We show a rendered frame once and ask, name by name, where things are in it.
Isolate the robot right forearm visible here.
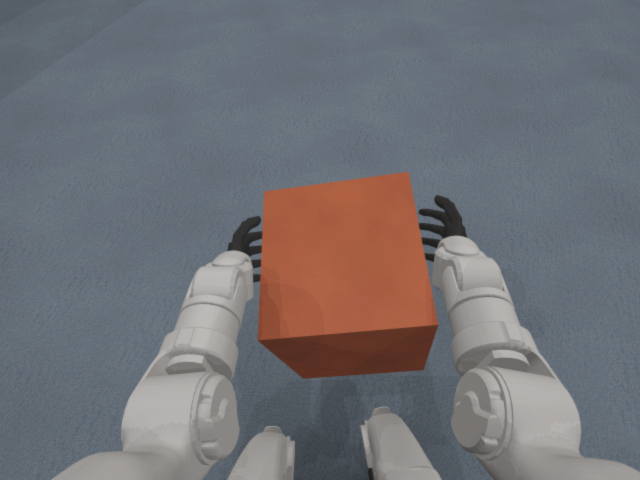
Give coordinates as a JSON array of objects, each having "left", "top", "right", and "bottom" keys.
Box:
[{"left": 431, "top": 236, "right": 581, "bottom": 445}]

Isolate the left robot upper arm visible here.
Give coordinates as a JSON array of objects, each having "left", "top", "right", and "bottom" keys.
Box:
[{"left": 51, "top": 371, "right": 240, "bottom": 480}]

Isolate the left robot hand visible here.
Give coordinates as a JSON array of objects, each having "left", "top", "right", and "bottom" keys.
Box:
[{"left": 228, "top": 216, "right": 262, "bottom": 282}]

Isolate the right robot thigh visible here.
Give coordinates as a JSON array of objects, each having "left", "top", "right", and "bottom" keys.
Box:
[{"left": 360, "top": 413, "right": 442, "bottom": 480}]

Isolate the robot left forearm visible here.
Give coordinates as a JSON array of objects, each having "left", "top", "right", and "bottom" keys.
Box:
[{"left": 121, "top": 251, "right": 254, "bottom": 446}]

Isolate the right robot upper arm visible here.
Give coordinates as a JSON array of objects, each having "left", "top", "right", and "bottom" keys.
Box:
[{"left": 451, "top": 365, "right": 640, "bottom": 480}]

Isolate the robot thigh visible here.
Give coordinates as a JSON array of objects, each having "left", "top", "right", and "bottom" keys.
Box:
[
  {"left": 360, "top": 413, "right": 442, "bottom": 480},
  {"left": 227, "top": 432, "right": 295, "bottom": 480}
]

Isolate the carton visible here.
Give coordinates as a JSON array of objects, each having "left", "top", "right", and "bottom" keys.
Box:
[{"left": 258, "top": 172, "right": 438, "bottom": 379}]

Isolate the left robot thigh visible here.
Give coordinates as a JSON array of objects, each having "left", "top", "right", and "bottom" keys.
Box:
[{"left": 227, "top": 432, "right": 295, "bottom": 480}]

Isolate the right robot hand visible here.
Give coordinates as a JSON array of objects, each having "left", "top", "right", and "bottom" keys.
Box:
[{"left": 419, "top": 195, "right": 467, "bottom": 262}]

